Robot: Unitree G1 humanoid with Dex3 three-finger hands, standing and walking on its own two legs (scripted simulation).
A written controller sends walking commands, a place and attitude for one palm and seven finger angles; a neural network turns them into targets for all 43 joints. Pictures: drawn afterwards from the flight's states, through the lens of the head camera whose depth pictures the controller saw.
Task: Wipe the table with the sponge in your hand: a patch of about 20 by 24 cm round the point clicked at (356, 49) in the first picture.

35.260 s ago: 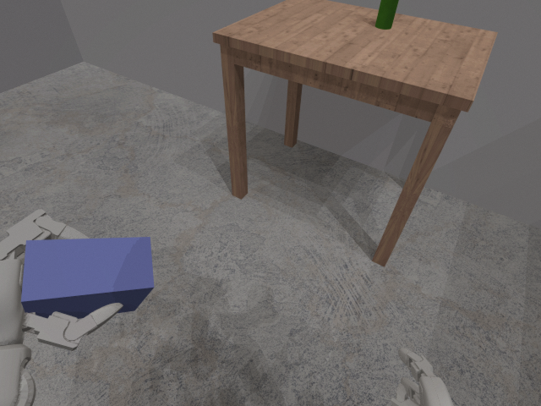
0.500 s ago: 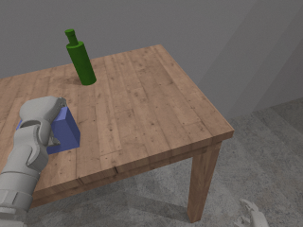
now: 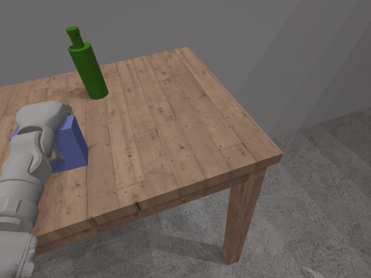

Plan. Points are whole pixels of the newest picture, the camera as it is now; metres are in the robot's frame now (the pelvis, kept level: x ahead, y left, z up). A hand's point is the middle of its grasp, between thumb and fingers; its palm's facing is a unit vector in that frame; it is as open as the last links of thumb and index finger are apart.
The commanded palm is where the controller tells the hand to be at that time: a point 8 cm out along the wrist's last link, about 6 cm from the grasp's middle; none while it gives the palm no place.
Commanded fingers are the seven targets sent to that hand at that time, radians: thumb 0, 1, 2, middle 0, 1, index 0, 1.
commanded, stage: wipe forward along the first lane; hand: left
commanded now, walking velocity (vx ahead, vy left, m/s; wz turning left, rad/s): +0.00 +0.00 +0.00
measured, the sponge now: (57, 151) +0.35 +0.33 +0.11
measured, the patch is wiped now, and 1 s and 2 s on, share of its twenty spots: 0.25 0.35 0.40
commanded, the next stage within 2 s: slide across to the middle lane in 0.38 s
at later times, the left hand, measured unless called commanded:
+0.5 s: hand (59, 122) +0.41 +0.34 +0.15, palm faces -0.11 +0.04 -0.99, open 9.8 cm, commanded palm +0.40 +0.33 +0.17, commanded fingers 0.00 0.10 1.30 -1.20 -1.60 -1.20 -1.60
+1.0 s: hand (79, 113) +0.44 +0.30 +0.15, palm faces -0.01 +0.00 -1.00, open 9.8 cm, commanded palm +0.42 +0.29 +0.20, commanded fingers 0.00 0.10 1.30 -1.20 -1.60 -1.20 -1.60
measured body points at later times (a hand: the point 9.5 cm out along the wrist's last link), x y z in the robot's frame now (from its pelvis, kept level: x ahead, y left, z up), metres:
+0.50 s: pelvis +0.01 +0.01 +0.00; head +0.02 -0.01 +0.45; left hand +0.41 +0.34 +0.20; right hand +0.11 -0.26 -0.13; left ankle +0.07 +0.13 -0.73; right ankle +0.01 -0.08 -0.73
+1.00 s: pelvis +0.03 +0.03 +0.01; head +0.04 +0.01 +0.46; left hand +0.44 +0.30 +0.20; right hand +0.20 -0.21 -0.11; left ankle +0.07 +0.13 -0.73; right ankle +0.01 -0.08 -0.73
